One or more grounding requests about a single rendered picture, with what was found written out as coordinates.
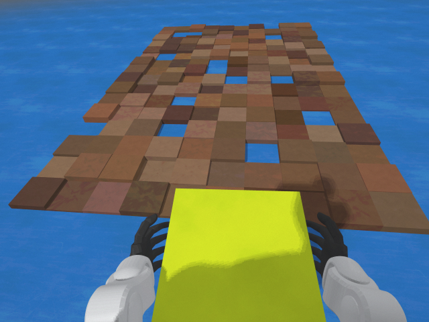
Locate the robot right forearm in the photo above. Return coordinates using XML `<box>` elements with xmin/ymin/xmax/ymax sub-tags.
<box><xmin>322</xmin><ymin>256</ymin><xmax>407</xmax><ymax>322</ymax></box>

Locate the robot left hand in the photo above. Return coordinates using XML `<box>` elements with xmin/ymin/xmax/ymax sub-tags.
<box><xmin>130</xmin><ymin>214</ymin><xmax>170</xmax><ymax>272</ymax></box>

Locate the robot left forearm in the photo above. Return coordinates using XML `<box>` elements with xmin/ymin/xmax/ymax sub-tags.
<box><xmin>84</xmin><ymin>255</ymin><xmax>156</xmax><ymax>322</ymax></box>

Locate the carton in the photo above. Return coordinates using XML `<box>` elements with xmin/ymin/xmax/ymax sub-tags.
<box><xmin>151</xmin><ymin>189</ymin><xmax>326</xmax><ymax>322</ymax></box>

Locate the robot right hand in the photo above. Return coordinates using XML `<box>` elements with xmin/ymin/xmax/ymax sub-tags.
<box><xmin>306</xmin><ymin>212</ymin><xmax>348</xmax><ymax>277</ymax></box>

